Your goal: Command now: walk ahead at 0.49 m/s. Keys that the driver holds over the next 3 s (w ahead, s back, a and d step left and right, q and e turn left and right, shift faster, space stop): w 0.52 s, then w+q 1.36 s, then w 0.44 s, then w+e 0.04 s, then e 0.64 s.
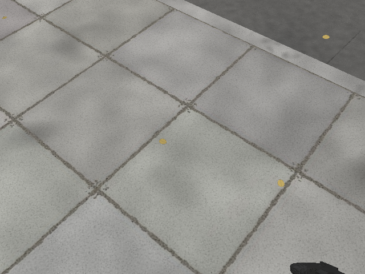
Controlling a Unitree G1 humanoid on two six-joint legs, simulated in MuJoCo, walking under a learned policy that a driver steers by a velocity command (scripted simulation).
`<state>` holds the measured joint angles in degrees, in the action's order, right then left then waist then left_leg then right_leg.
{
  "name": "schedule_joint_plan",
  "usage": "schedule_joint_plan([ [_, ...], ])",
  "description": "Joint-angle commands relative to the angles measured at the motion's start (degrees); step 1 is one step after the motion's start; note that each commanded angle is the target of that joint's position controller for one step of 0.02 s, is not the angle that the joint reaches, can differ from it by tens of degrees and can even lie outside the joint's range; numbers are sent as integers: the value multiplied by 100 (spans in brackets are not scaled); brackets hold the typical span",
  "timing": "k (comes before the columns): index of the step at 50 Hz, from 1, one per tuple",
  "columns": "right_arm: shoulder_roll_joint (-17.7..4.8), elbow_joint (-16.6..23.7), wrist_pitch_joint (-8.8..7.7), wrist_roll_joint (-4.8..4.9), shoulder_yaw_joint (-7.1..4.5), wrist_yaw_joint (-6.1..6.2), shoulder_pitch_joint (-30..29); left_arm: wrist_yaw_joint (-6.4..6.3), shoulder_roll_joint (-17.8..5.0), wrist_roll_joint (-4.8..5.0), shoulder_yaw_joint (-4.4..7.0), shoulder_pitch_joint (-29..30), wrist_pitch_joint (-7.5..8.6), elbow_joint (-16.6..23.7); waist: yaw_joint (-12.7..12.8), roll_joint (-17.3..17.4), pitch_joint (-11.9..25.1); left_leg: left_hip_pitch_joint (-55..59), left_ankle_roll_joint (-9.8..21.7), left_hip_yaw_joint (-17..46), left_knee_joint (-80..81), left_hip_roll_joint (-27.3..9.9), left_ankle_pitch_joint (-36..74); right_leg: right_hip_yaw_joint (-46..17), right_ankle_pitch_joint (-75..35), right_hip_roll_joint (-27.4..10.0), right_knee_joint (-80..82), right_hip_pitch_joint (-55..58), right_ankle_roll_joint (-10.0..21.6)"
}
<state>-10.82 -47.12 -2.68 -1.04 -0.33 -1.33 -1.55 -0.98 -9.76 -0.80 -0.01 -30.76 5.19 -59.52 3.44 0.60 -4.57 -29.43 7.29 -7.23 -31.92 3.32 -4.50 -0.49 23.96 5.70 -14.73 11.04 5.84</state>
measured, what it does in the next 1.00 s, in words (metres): walks ahead: left foot, then right foot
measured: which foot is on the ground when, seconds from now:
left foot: up 0.00-0.00, down 0.02-0.60, up 0.62-1.00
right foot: down 0.00-0.02, up 0.04-0.56, down 0.58-1.00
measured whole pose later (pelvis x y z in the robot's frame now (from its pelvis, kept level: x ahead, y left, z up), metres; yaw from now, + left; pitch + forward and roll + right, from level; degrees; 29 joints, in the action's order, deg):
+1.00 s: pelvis +0.53 -0.04 +0.02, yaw +13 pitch +0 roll -1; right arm -11.6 -50.8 -0.9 -1.5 -2.3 -2.7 5.0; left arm -1.2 -10.0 -1.0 1.7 -25.2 6.1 -59.3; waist 1.8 1.6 -3.3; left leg -36.5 5.0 -4.3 -43.2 -4.3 -0.1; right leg 15.5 17.1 2.5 -13.1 3.6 3.1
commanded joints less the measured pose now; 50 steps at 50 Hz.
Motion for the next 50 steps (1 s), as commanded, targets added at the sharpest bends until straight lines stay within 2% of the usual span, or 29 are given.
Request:
schedule_joint_plan([
  [1,-1123,-577,-82,-94,-410,203,2726,-13,-1010,5,184,411,34,359,-1521,-312,1310,3431,505,853,452,-542,-549,-114,-5820,-1320,-3569,-1677,25],
  [2,-1526,-599,-83,-206,-499,208,3029,32,-425,27,84,29,27,465,-1183,753,1779,4522,1035,3056,538,-2107,-929,265,-1063,-460,-5706,-3212,-50],
  [3,-1387,-611,-45,-44,-496,123,2706,63,-651,45,175,-320,-12,389,-892,808,1803,4569,1633,4985,1486,-2588,-1713,-252,462,-3,-6764,-4430,-10],
  [4,-1056,-494,-51,91,-433,86,2004,61,-907,-37,225,261,-13,540,-672,245,806,3647,1408,4201,1893,-2371,-2357,-395,-209,-479,-6497,-4793,81],
  [5,-730,-445,-95,99,-360,53,1648,102,-907,-59,242,678,6,633,-577,1,268,2819,1248,3598,2172,-2154,-2091,-319,-560,-636,-6202,-4664,82],
  [6,-531,-503,-156,48,-301,45,1568,120,-792,-72,242,773,-20,630,-368,-237,18,2273,1044,3106,2310,-1918,-1489,-329,-701,-808,-5886,-4404,51],
  [8,-383,-707,-272,33,-225,88,1767,188,-506,-144,194,622,-156,575,-112,-133,41,1722,796,2349,2442,-1586,-578,-293,-783,-985,-5409,-3878,-95],
  [9,-435,-805,-329,43,-228,92,1944,215,-441,-146,188,655,-198,588,-87,-68,42,1652,779,2137,2475,-1517,-199,-211,-831,-1008,-5264,-3859,-151],
  [11,-607,-941,-383,63,-252,88,2190,246,-462,-142,198,1048,-256,731,-96,37,-52,1638,724,1766,2615,-1395,79,-63,-1163,-1134,-4895,-4178,-250],
  [14,-661,-1049,-365,78,-232,82,2551,262,-548,-110,204,1946,-290,1020,-301,86,-202,1933,533,1440,2700,-1224,607,146,-1891,-1245,-4105,-4781,-377],
  [18,-630,-1188,-349,78,-181,110,3045,279,-466,-43,150,2801,-282,1257,-588,232,-153,2438,250,1152,2547,-1103,1369,378,-2552,-1093,-2974,-4800,-446],
  [22,-648,-1328,-316,8,-152,177,3431,269,-481,-36,125,3454,-261,1444,-800,319,-178,3283,311,1147,2272,-1279,1937,484,-2439,-898,-2275,-4909,-372],
  [24,-708,-1387,-296,-39,-163,216,3480,265,-523,-35,134,3636,-223,1541,-791,352,-208,3671,400,1178,2067,-1458,2297,481,-2102,-828,-2037,-4908,-266],
  [26,-780,-1398,-289,-55,-181,250,3298,242,-587,-35,168,3409,-169,1515,-566,389,-128,3774,352,1083,1659,-1547,3232,532,-1633,-658,-1731,-4375,-78],
  [27,-810,-1400,-286,-47,-188,258,3221,204,-662,-45,215,2996,-133,1391,-380,420,62,3668,281,1087,1181,-1523,3990,562,-1424,-480,-1584,-3709,18],
  [28,-852,-1401,-273,-24,-192,243,3119,154,-774,-54,288,2156,-80,1119,-14,351,461,3483,203,1025,316,-1394,4294,590,-1524,-321,-1236,-2716,148],
  [29,-815,-1317,-288,34,-169,220,2983,84,-1037,-153,399,1108,-10,808,413,210,1038,2569,110,922,-871,-1183,3341,187,-1690,-723,-1120,-1158,343],
  [30,-377,-1054,-307,194,-58,183,3144,15,-1645,-325,548,247,28,731,517,-646,1950,942,-75,598,-2826,-621,661,-1814,-1134,-2440,-1005,556,744],
  [31,-413,-1178,-267,272,-128,204,3646,89,-1673,-182,592,361,-70,702,269,-1262,2435,-237,-137,718,-4221,95,-2519,-3718,-1007,-3266,-295,965,1284],
  [32,-817,-1147,-217,114,-245,228,3174,129,-1260,-44,511,968,-107,790,61,-427,1477,-581,-87,1072,-4380,-356,-2014,-2989,-584,-2942,-92,85,1058],
  [33,-673,-1024,-224,86,-241,189,2737,152,-907,-17,418,1492,-65,863,-73,-258,753,-547,-100,1077,-4137,-551,-1541,-2204,-728,-2700,203,-817,878],
  [34,-500,-1004,-189,75,-235,164,2590,156,-686,-40,363,1711,-17,846,-231,-182,353,-352,-117,1055,-3847,-722,-1288,-1583,-1105,-2426,433,-1446,622],
  [35,-455,-972,-110,-24,-259,121,2532,123,-547,-31,318,1678,28,759,-357,-298,185,-165,-154,1057,-3643,-823,-1181,-1108,-1466,-2211,531,-1827,442],
  [36,-334,-986,-26,-69,-253,70,2623,94,-471,-27,293,1611,62,683,-466,-379,161,-22,-198,1015,-3596,-838,-1094,-749,-1733,-2083,584,-1999,331],
  [38,-240,-891,77,-70,-277,8,2525,78,-527,14,305,1327,155,552,-554,-389,184,-163,-227,936,-3573,-831,-886,-302,-2403,-2010,617,-1987,281],
  [41,-240,-624,151,-56,-294,-45,1903,58,-621,0,323,1049,194,453,-530,-419,40,-760,-279,815,-3295,-910,-286,262,-2881,-1918,687,-1882,196],
  [45,-197,-263,126,-29,-237,-115,978,20,-610,-12,282,762,192,349,-388,-416,-151,-888,-324,527,-1998,-829,503,828,-3443,-1755,659,-1751,80],
  [47,-156,-104,117,-34,-187,-143,552,-21,-700,-11,287,582,182,295,-276,-433,-192,-746,-286,281,-1321,-758,663,999,-3686,-1823,638,-1537,57],
  [50,-219,101,113,-63,-173,-161,125,-85,-810,-29,308,266,118,166,-165,-415,-241,-698,-127,15,-747,-646,371,1183,-4182,-2019,435,-897,72],
])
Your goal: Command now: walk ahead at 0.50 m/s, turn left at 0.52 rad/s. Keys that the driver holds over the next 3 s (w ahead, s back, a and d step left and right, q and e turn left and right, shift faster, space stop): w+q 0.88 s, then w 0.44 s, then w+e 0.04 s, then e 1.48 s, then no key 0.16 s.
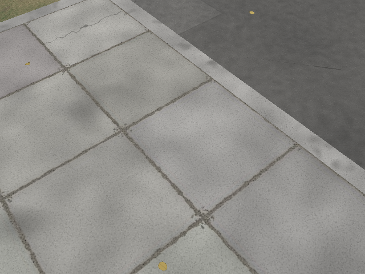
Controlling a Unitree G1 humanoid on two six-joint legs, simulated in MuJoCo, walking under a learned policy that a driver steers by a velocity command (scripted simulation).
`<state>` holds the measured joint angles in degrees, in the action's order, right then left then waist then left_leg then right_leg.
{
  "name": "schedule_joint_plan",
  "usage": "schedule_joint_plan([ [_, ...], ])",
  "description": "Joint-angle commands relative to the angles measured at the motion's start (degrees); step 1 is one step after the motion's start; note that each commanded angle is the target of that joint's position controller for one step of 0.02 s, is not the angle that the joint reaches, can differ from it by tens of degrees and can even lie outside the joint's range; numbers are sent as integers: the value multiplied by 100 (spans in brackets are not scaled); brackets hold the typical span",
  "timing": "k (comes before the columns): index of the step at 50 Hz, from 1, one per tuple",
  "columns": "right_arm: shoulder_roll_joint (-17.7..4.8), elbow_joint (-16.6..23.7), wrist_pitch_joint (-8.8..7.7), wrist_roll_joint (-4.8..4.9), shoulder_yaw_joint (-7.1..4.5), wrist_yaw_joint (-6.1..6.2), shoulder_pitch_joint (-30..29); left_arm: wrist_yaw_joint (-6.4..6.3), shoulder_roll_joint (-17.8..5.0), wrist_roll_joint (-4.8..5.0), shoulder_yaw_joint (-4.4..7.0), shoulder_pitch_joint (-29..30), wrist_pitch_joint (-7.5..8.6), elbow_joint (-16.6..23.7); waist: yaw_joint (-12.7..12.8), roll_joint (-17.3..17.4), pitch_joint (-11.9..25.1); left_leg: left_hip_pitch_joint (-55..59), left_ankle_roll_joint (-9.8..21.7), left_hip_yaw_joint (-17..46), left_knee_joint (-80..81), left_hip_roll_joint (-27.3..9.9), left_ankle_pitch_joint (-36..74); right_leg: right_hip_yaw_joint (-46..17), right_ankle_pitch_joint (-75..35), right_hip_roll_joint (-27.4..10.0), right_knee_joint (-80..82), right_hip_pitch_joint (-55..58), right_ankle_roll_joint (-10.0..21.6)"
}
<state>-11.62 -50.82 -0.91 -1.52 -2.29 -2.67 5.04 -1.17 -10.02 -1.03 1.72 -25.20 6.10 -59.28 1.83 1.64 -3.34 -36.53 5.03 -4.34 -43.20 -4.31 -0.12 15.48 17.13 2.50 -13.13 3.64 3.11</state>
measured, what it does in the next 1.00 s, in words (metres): walks ahead, turning left: left foot, then right foot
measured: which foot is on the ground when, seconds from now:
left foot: up 0.00-0.12, down 0.14-0.70, up 0.72-1.00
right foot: down 0.00-0.12, up 0.14-0.66, down 0.68-1.00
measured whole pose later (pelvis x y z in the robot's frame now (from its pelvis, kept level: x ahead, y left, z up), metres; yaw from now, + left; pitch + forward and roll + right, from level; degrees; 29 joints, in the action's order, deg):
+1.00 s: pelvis +0.53 +0.11 +0.01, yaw +35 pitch +1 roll -1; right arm -16.6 -43.4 -0.4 -2.1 -3.3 -3.2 8.5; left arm 0.6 -14.4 -1.3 2.8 -21.6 5.4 -49.6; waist 2.4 2.8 -1.8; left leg -37.6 2.9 3.1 -55.6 -2.2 -8.7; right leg 9.1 12.0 0.7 -15.7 -4.7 1.8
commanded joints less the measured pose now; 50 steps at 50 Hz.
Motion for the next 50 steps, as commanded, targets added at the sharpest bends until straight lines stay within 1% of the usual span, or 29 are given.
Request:
schedule_joint_plan([
  [1,-174,506,-66,-27,10,-27,-560,-88,-818,-13,143,-318,-5,119,-32,-533,-344,101,181,-344,503,192,-286,-328,-3933,-1752,101,38,338],
  [4,-343,408,-53,-49,-83,17,-70,-145,-1030,-44,207,-196,-105,135,-327,-742,38,933,534,-617,650,676,-1190,-64,-6073,-1836,-1051,376,324],
  [5,-444,278,-67,-54,-146,35,387,-141,-1118,-56,238,-139,-159,169,-509,-767,305,1432,677,-644,788,873,-1447,-32,-6314,-1844,-1845,358,349],
  [6,-591,75,-109,-82,-238,66,1059,-112,-1192,-42,263,-70,-208,234,-795,-672,678,2336,843,-546,1200,1022,-1425,9,-5834,-1811,-2971,-14,296],
  [7,-1040,-120,-138,-160,-415,139,1870,-73,-1160,-16,259,36,-212,401,-1185,-190,1161,3672,1155,521,1659,378,-1824,30,-4204,-1647,-4671,-1163,114],
  [8,-1646,-13,-105,-127,-561,204,1733,85,-473,36,139,-123,-171,826,-703,1214,1517,5423,2093,3618,2029,-1381,-1737,-244,1362,-381,-6837,-3914,-243],
  [9,-1602,-8,-33,36,-551,212,1949,112,-975,6,234,738,-83,1051,-986,228,1525,5346,2099,4468,2721,-1472,-1856,-1548,1222,-237,-7172,-4668,-213],
  [10,-1438,-33,-22,68,-501,261,1551,138,-926,76,213,1095,11,1228,-760,67,714,4668,1854,3594,2895,-1396,-1496,-1688,522,-605,-6770,-4950,-159],
  [11,-1139,-2,-48,94,-435,264,1266,122,-922,81,207,995,60,1170,-478,-316,345,3933,1601,3090,3005,-1171,-738,-1661,142,-784,-6210,-4590,-162],
  [12,-981,53,-98,113,-390,276,1010,102,-893,6,217,908,4,1112,-238,-478,183,3425,1399,2610,3042,-870,-96,-1682,56,-898,-5832,-4215,-219],
  [14,-813,88,-224,170,-310,285,917,127,-783,-161,205,709,-236,1100,-3,-345,282,2940,1273,2100,3098,-504,627,-1692,48,-961,-5385,-3638,-392],
  [16,-971,34,-314,188,-333,276,1131,173,-710,-181,195,877,-377,1218,23,-236,260,2764,1224,1877,3126,-299,986,-1584,-131,-938,-5013,-3676,-524],
  [19,-1072,-5,-312,166,-351,265,1569,192,-753,-158,189,1638,-441,1528,-223,-23,91,2829,1030,1912,3206,-165,925,-1507,-798,-918,-4315,-4139,-636],
  [23,-1075,-28,-282,147,-339,273,2084,220,-809,-130,161,2459,-446,1851,-546,145,77,3404,830,2115,3071,-140,1038,-1556,-1433,-764,-3489,-4557,-626],
  [28,-1133,-14,-259,72,-335,339,2460,270,-826,-79,65,3269,-354,2242,-795,247,2,4015,845,2395,2680,-231,1608,-1547,-1479,-458,-2567,-4567,-492],
  [30,-1221,43,-261,49,-357,386,2378,268,-911,-46,57,3247,-295,2338,-700,319,-1,4047,745,2547,2492,-309,1847,-1619,-1380,-366,-2143,-4133,-372],
  [31,-1282,97,-266,48,-372,403,2207,253,-980,-34,72,2986,-265,2300,-533,358,38,3893,633,2560,2351,-303,2052,-1632,-1245,-291,-1899,-3615,-293],
  [32,-1360,173,-280,46,-388,394,1950,212,-1091,-20,114,2480,-234,2168,-269,374,199,3607,480,2486,1995,-211,2632,-1591,-1008,-135,-1700,-2765,-185],
  [33,-1424,210,-310,59,-401,345,1823,147,-1259,-12,189,1730,-186,1940,43,244,586,3429,354,2395,1219,-9,3081,-1515,-970,5,-1510,-1764,-75],
  [34,-1353,266,-362,117,-386,279,1710,63,-1458,-72,264,857,-108,1766,477,-17,1120,2790,229,2181,15,341,2442,-1863,-1011,-429,-1309,-405,106],
  [35,-793,494,-396,261,-248,251,1938,-41,-1954,-239,371,89,-105,1789,587,-883,2068,1704,74,1619,-1756,832,3,-3589,44,-2032,-1176,1056,421],
  [36,-792,636,-362,273,-237,272,2432,-7,-2102,-201,421,440,-192,1824,70,-2066,2414,486,27,1201,-2830,1360,-3144,-6040,94,-2916,-407,1368,992],
  [37,-1085,423,-256,83,-268,319,2356,32,-1567,-129,347,924,-253,1933,-107,-1051,1525,93,38,1213,-3282,804,-2703,-5644,736,-2757,-375,532,1011],
  [38,-1057,416,-217,22,-261,261,1941,51,-1090,-83,233,1225,-258,1964,-91,-364,796,120,-5,1108,-3113,591,-2229,-4652,643,-2432,-259,-268,908],
  [39,-928,461,-186,22,-245,211,1751,63,-918,-101,179,1335,-245,1911,-170,-264,425,235,-34,1047,-2796,410,-2003,-3888,168,-2130,-58,-811,736],
  [41,-828,523,-54,-70,-227,100,1649,60,-923,-76,167,1182,-160,1723,-266,-656,227,437,-102,932,-2547,229,-1875,-2946,-724,-1793,152,-1278,584],
  [44,-743,750,52,-60,-197,-8,1289,129,-1003,14,206,917,7,1559,-287,-718,254,129,-140,857,-2398,133,-1533,-2301,-1674,-1832,344,-1201,664],
  [47,-636,968,33,-70,-135,-62,732,164,-1007,-16,208,663,43,1393,-211,-632,153,-241,-214,895,-1788,129,-1005,-1818,-1965,-1736,493,-1090,719],
  [50,-496,1108,-26,-52,-29,-107,205,206,-1027,-16,200,574,35,1274,-141,-649,58,88,-247,639,-537,187,-355,-1256,-2135,-1492,539,-1177,601],
])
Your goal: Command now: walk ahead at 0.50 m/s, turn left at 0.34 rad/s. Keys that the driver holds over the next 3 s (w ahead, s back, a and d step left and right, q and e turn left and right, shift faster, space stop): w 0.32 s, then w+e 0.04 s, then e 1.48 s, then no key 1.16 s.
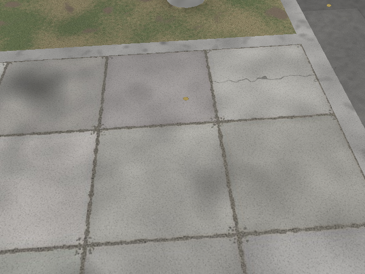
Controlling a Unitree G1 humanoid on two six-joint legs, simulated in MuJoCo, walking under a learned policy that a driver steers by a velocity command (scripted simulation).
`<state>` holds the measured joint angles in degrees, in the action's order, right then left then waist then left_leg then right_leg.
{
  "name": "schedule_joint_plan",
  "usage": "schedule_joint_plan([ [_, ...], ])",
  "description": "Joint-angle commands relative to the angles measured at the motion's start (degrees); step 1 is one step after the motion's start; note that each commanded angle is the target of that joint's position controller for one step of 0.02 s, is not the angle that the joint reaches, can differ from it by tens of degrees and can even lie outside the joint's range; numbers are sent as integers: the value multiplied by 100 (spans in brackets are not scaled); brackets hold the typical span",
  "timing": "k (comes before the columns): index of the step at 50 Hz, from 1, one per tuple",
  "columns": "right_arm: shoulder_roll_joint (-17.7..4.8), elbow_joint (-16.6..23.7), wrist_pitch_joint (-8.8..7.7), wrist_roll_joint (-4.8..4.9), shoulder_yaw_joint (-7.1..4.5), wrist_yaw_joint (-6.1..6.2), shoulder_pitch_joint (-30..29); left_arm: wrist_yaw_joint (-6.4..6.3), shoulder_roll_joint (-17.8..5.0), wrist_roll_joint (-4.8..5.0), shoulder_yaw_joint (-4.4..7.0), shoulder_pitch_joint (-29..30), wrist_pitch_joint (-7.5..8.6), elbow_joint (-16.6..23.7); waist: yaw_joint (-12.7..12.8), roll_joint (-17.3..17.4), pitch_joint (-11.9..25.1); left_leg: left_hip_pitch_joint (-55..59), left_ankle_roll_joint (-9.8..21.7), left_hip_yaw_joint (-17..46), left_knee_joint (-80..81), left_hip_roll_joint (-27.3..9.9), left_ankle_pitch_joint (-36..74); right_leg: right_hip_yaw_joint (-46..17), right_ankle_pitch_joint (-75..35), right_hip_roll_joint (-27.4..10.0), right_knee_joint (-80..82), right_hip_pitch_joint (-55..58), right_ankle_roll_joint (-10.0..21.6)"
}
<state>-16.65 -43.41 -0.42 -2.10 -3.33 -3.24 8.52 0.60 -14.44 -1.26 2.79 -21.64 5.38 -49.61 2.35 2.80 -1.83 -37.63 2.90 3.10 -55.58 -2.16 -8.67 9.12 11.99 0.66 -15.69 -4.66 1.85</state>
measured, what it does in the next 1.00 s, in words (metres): walks ahead, turning right: left foot, then right foot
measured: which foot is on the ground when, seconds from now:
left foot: up 0.00-0.16, down 0.18-0.70, up 0.72-1.00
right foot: down 0.00-0.20, up 0.22-0.66, down 0.68-1.00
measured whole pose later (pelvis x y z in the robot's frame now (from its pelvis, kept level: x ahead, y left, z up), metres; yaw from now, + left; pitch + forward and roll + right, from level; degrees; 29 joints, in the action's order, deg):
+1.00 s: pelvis +0.35 +0.04 -0.01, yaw -16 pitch +1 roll +1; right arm -14.2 -45.9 2.4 -1.6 -2.3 1.8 8.9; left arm 0.1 -15.6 -0.9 4.3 -13.6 -1.9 -45.2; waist 1.9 0.8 -3.4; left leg -29.8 -2.6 4.3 -54.8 -1.4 -21.4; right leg -4.2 4.6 7.4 -24.3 -20.4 6.2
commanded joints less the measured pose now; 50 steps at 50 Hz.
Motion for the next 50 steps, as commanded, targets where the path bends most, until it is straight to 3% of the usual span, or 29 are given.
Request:
schedule_joint_plan([
  [1,44,431,-93,3,114,-70,-373,28,-630,25,98,165,100,270,-140,-783,-127,416,-29,-273,1120,-16,624,-488,-1650,-1285,809,-401,693],
  [6,-86,608,-140,-50,147,-37,-917,-10,-903,36,145,-375,-36,-63,1,-824,-215,882,188,-706,2164,85,-50,-498,-2334,-1616,464,336,659],
  [8,-154,419,-218,-102,103,29,-354,-29,-972,50,143,-424,-122,-171,-289,-822,115,1751,389,-861,2656,373,-338,-320,-3730,-1554,-536,560,575],
  [9,-275,88,-288,-156,32,83,518,-34,-875,70,98,-466,-154,-197,-640,-608,622,2920,524,-873,2961,507,-175,-94,-3837,-1325,-1598,263,458],
  [10,-673,-143,-330,-258,-93,168,1545,-27,-660,83,13,-370,-142,7,-1058,-104,1357,4408,797,290,3040,-538,-716,25,-2227,-1108,-3136,-796,316],
  [11,-1306,-184,-299,-185,-239,254,1794,59,-76,165,-112,-729,-126,299,-842,1353,1913,5833,1518,3078,3640,-2205,-798,61,1728,-86,-5076,-2963,49],
  [12,-1198,-178,-261,53,-254,301,1726,-17,-752,39,77,-227,-180,263,-951,495,1634,5492,1472,3168,3796,-2078,-207,-813,1778,-202,-5625,-3502,121],
  [13,-907,-223,-281,92,-170,313,1353,4,-698,83,85,109,-151,367,-740,286,958,4918,1329,2213,3774,-1775,447,-982,1284,-436,-5575,-3638,189],
  [14,-590,-239,-320,85,-86,288,1077,27,-576,110,48,158,-120,336,-530,93,599,4244,1147,1649,3946,-1496,962,-991,941,-582,-5219,-3397,185],
  [16,-262,-259,-383,123,9,288,709,64,-462,-14,40,-78,-253,168,-166,181,328,3422,873,957,4302,-1072,1127,-971,682,-722,-4767,-2804,80],
  [17,-216,-280,-427,112,23,292,710,100,-386,-32,38,-185,-327,93,-109,194,336,3263,864,774,4441,-1041,1190,-960,588,-669,-4741,-2640,41],
  [18,-246,-340,-474,121,10,299,793,133,-350,-36,44,-162,-375,83,-83,143,294,3197,883,640,4575,-1028,1233,-971,475,-632,-4730,-2661,15],
  [22,-276,-550,-561,119,23,342,978,116,-246,-32,61,287,-442,168,-35,38,-89,3022,804,-282,4550,-1021,3311,-1054,-163,-485,-4259,-2930,-126],
  [27,-294,-655,-498,150,56,437,1015,129,-99,-37,-43,1093,-426,444,-248,214,-82,3166,619,-1042,4190,-848,3856,-562,-1072,-308,-2707,-2475,-20],
  [29,-361,-736,-441,146,33,488,1141,133,-137,-66,-45,1164,-417,511,-312,244,-13,3514,568,-1094,3835,-937,4059,-437,-964,-204,-2352,-2371,88],
  [32,-545,-743,-343,155,-51,568,1046,119,-324,-113,31,773,-385,493,-168,294,178,3815,470,-1092,2783,-1065,4796,-287,-240,79,-1957,-1926,370],
  [33,-591,-716,-296,164,-77,579,976,101,-390,-125,77,391,-342,397,-14,168,372,3804,392,-1154,2030,-991,4651,-265,-304,220,-1588,-1526,483],
  [34,-649,-671,-257,186,-105,573,941,67,-547,-157,148,-104,-268,282,257,-161,660,3492,177,-1299,889,-724,3682,-509,-1404,147,-947,-813,646],
  [35,-431,-441,-254,156,-53,559,1092,-5,-1200,-139,312,-427,-219,326,283,-1027,1156,2278,-88,-1436,-901,-204,848,-2075,-4370,-1175,-1230,350,1051],
  [36,-106,-286,-179,237,0,510,1516,-37,-1617,68,440,-287,-328,389,-96,-1880,1921,878,-277,-751,-2397,897,-2826,-4051,-6368,-2356,-1059,1361,2251],
  [37,-245,-389,-93,32,17,493,1420,-18,-1429,281,440,-60,-427,520,-7,-875,1911,737,-303,-53,-2535,389,-2611,-3717,-4992,-2254,-803,937,2270],
  [39,-279,-276,-50,62,-16,491,732,-74,-753,150,251,663,-587,629,-195,-244,439,508,-366,-67,-1850,74,-1939,-3004,-2656,-1585,-236,-560,1767],
  [40,-313,-191,10,15,-29,497,608,-97,-642,143,222,790,-624,647,-278,-362,235,635,-398,-48,-1390,-24,-1694,-2770,-2207,-1283,-98,-925,1533],
  [42,-193,-240,165,-27,-6,488,816,-81,-693,70,241,815,-620,666,-350,-547,437,1014,-453,-149,-1121,106,-1416,-2529,-2057,-986,-57,-1181,1354],
  [45,-139,-167,229,37,4,500,737,-54,-911,48,322,774,-592,697,-307,-623,631,984,-527,-109,-550,147,-1312,-2604,-1443,-855,-30,-1109,1238],
  [50,-251,55,276,73,-18,533,201,-72,-999,19,382,698,-721,778,-52,-930,509,783,-586,25,280,199,-1230,-3252,651,-782,214,-981,1082],
])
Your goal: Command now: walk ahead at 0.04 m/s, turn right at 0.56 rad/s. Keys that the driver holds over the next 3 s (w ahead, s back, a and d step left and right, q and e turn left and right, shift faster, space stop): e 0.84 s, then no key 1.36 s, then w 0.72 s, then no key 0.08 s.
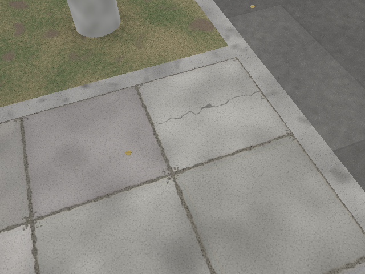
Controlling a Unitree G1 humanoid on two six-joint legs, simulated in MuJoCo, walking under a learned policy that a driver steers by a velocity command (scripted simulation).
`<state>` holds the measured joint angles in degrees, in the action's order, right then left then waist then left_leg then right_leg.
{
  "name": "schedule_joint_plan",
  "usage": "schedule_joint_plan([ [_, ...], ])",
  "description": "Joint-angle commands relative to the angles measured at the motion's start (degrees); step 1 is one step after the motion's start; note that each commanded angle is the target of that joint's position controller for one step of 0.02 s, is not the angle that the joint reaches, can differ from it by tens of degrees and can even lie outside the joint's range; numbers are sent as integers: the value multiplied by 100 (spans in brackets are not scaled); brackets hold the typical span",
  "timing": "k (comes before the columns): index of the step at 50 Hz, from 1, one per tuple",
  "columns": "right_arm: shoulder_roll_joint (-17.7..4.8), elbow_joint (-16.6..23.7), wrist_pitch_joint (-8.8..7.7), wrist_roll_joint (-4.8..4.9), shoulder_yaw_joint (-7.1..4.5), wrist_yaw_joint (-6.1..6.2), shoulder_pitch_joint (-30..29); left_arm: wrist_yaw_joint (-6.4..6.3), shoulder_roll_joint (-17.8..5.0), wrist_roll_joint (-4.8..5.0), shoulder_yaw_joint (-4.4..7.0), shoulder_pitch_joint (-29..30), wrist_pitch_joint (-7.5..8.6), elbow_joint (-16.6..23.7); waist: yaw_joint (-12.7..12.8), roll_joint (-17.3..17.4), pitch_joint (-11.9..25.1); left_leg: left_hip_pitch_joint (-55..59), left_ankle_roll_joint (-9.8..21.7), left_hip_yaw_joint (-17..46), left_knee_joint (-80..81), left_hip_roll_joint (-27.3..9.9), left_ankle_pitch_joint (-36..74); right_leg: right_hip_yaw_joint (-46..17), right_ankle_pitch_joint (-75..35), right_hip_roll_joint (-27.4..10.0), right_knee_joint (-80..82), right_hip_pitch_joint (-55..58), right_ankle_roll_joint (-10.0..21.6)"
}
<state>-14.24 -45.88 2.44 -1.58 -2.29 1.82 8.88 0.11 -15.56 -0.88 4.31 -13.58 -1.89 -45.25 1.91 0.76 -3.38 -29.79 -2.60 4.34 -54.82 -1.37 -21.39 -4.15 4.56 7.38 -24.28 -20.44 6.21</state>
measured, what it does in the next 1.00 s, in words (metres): steps on the spot, turning right: left foot, then right foot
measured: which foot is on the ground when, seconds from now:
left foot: up 0.00-0.18, down 0.20-0.68, up 0.70-1.00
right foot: down 0.00-0.22, up 0.24-0.66, down 0.68-1.00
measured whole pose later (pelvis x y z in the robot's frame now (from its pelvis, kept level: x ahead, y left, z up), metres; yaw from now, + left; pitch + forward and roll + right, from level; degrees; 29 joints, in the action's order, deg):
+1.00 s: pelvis -0.02 +0.01 +0.01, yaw -34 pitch +0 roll +1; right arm -17.5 -42.8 3.8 -1.1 -3.3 0.5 12.2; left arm 0.1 -16.4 -0.8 2.7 -12.6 -2.0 -41.6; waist 0.2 1.8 -3.5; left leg -26.5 -2.4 1.4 -52.3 -1.3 -21.3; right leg -6.5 11.3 6.2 -22.8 -11.2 4.9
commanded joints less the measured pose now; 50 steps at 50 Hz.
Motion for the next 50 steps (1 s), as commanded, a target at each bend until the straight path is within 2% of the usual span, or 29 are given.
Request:
schedule_joint_plan([
  [1,-493,332,-23,35,-118,32,116,-21,-901,-28,242,-121,-9,353,19,-736,646,33,-25,-80,355,149,16,-2033,1485,-1455,1067,619,631],
  [6,-503,415,-141,140,-85,73,203,22,-911,-73,279,-12,-62,415,14,-836,667,677,170,-62,1286,426,-253,-2469,1115,-1400,911,610,545],
  [8,-517,376,-202,191,-78,102,549,50,-895,-47,285,121,-90,437,-143,-895,675,1285,329,-89,2103,573,-232,-2628,845,-1321,842,459,400],
  [9,-522,320,-239,188,-82,132,828,51,-876,3,281,239,-103,454,-322,-853,656,1788,416,-127,2870,600,109,-2584,976,-1179,749,237,212],
  [10,-690,284,-279,145,-126,181,1019,33,-763,65,249,276,-92,491,-405,-633,609,2350,518,102,3718,293,342,-2378,1550,-877,531,-169,-104],
  [11,-1199,416,-281,59,-226,232,847,8,-392,115,164,-77,-74,509,-141,450,683,2704,818,1406,4389,-1020,-418,-1595,2463,-276,-645,-664,-448],
  [12,-1583,673,-261,-38,-290,205,129,-40,-523,61,213,40,-30,555,-118,1311,189,2082,1382,2664,4724,-2064,-19,-247,2666,522,-1984,-1565,-595],
  [13,-1213,652,-254,-61,-227,164,161,-41,-962,-139,312,147,-17,507,-64,571,195,1654,1592,2126,4358,-2043,1163,-329,2489,-78,-3014,-1181,-661],
  [14,-860,702,-271,-2,-122,132,-64,3,-910,-124,331,-34,-29,400,131,347,267,1553,1459,1465,4119,-1628,1951,-304,2198,-66,-3474,-956,-652],
  [15,-746,754,-277,17,-88,104,-213,38,-824,-115,314,-241,-77,301,222,369,316,1651,1308,882,3968,-1288,2460,-245,1959,-76,-3925,-929,-697],
  [16,-736,810,-276,25,-81,111,-265,92,-792,-102,303,-353,-134,237,222,597,396,1863,1252,535,3856,-1103,2765,-140,1831,-97,-4314,-1037,-745],
  [18,-720,823,-260,7,-80,93,-14,170,-757,-48,262,-221,-199,279,29,672,415,2249,1294,183,3683,-1023,3410,50,1809,-212,-4427,-1273,-885],
  [21,-858,687,-250,16,-155,92,559,223,-640,-11,178,249,-242,463,-324,720,405,3011,1411,141,3527,-1206,3790,158,1880,-372,-3828,-1569,-1037],
  [23,-956,633,-250,10,-208,77,706,250,-592,4,138,396,-266,541,-418,808,441,3205,1458,90,3461,-1339,3870,242,2001,-460,-3384,-1456,-1051],
  [29,-1150,622,-241,-16,-306,-74,510,273,-513,91,42,535,-260,755,-405,1050,542,2632,1366,-372,3181,-1481,3859,774,2204,-556,-1923,-143,-752],
  [31,-1217,596,-221,16,-338,-103,479,261,-523,100,40,467,-223,796,-345,1064,582,2555,1263,-427,2944,-1543,3730,878,2024,-523,-1310,190,-616],
  [32,-1230,590,-201,66,-347,-106,397,242,-495,66,35,318,-185,768,-195,946,612,2376,1105,-576,2661,-1493,3460,925,1584,-479,-676,563,-526],
  [33,-1203,544,-181,94,-351,-108,444,191,-540,-2,40,140,-117,716,-44,628,667,1995,802,-801,2196,-1386,2842,769,807,-464,152,1128,-438],
  [34,-983,578,-148,61,-304,-126,641,125,-1001,-106,142,-79,-19,697,5,-526,763,979,403,-1237,949,-984,1333,-639,358,-1350,822,1957,-231],
  [35,-505,1050,-91,15,-150,-103,372,108,-1915,-10,343,-221,27,799,-26,-1874,581,-576,47,-1278,22,106,-1590,-2763,-2342,-2944,674,2137,668],
  [36,-769,1004,-11,-20,-181,-28,78,92,-1678,62,359,-673,25,683,371,-1030,823,-534,53,-451,-791,-34,-1649,-2445,-2588,-2926,475,2133,1176],
  [37,-796,940,16,61,-201,-44,106,58,-1351,63,243,-393,6,674,131,-824,529,-582,78,-307,-1006,-108,-1204,-1948,-2240,-2572,481,1861,1133],
  [38,-847,849,-13,111,-222,-70,163,24,-1092,53,159,78,-30,735,-90,-680,261,-496,91,-212,-809,-198,-658,-1537,-1714,-2129,587,1547,867],
  [39,-942,825,-32,62,-258,-86,197,-12,-980,84,116,357,-39,791,-203,-789,214,-449,78,-222,-660,-202,-326,-1349,-1565,-1836,618,1504,668],
  [40,-985,734,-28,-7,-271,-112,359,-30,-915,89,96,425,-40,822,-239,-857,350,-281,37,-286,-724,-131,-114,-1198,-1827,-1659,583,1498,624],
  [41,-966,697,-12,-19,-271,-135,446,-18,-935,91,94,351,-33,812,-249,-764,495,-194,8,-302,-773,-64,-21,-1173,-1942,-1611,549,1522,620],
  [43,-874,682,20,24,-248,-157,472,2,-1003,85,116,201,3,765,-222,-608,592,-210,-29,-304,-625,-22,61,-1222,-1851,-1617,552,1620,639],
  [47,-784,689,79,41,-209,-122,294,-19,-941,21,74,-64,40,650,-59,-760,482,-157,-20,-311,16,-12,43,-1409,-1355,-1661,645,1635,681],
  [50,-725,694,70,57,-176,-108,165,-33,-940,-29,44,-139,50,573,10,-727,429,147,68,-303,518,27,-43,-1531,-1106,-1699,616,1503,702],
])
